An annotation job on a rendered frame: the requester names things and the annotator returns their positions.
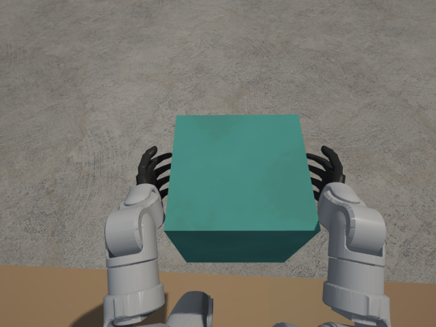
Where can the right robot forearm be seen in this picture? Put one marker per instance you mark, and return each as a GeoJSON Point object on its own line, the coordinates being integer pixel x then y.
{"type": "Point", "coordinates": [357, 234]}

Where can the left robot forearm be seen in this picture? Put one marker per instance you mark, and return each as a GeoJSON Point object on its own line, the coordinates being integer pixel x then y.
{"type": "Point", "coordinates": [134, 290]}

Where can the left robot thigh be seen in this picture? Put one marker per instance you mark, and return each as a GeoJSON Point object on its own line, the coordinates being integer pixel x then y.
{"type": "Point", "coordinates": [193, 309]}

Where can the right robot hand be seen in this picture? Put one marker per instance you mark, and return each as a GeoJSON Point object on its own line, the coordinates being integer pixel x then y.
{"type": "Point", "coordinates": [333, 170]}

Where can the left robot hand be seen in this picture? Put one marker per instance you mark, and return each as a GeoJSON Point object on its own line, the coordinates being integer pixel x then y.
{"type": "Point", "coordinates": [147, 174]}

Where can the carton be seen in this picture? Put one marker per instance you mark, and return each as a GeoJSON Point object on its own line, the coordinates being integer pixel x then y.
{"type": "Point", "coordinates": [240, 188]}

